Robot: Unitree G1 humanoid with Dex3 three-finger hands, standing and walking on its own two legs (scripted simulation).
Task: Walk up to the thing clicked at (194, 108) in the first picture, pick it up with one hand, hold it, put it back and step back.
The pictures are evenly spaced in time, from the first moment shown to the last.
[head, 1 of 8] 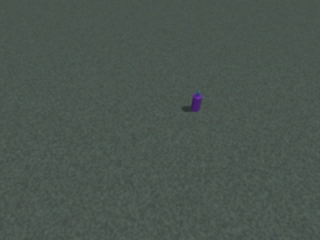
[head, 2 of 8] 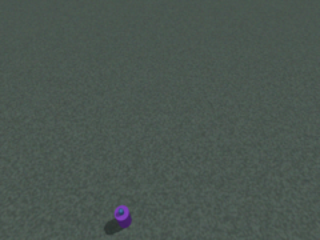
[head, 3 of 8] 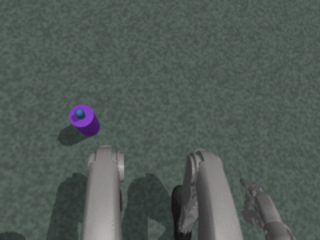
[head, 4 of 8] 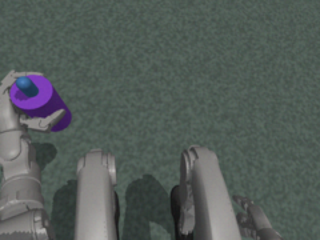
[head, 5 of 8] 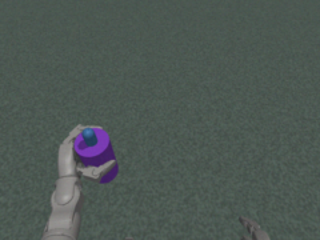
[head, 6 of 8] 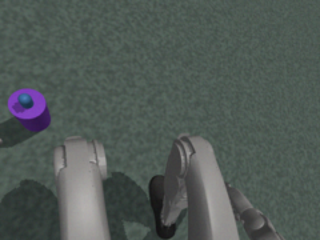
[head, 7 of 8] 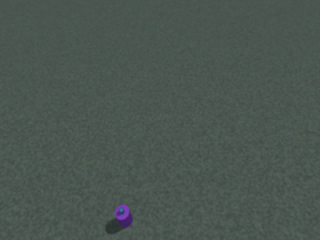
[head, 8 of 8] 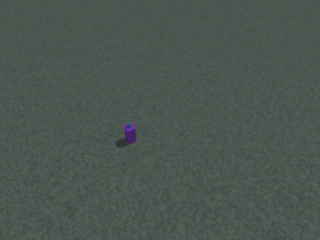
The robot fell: no
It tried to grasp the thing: yes
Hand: left
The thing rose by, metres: 0.68
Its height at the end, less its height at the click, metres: +0.00
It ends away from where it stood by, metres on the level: 0.01
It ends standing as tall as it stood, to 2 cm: yes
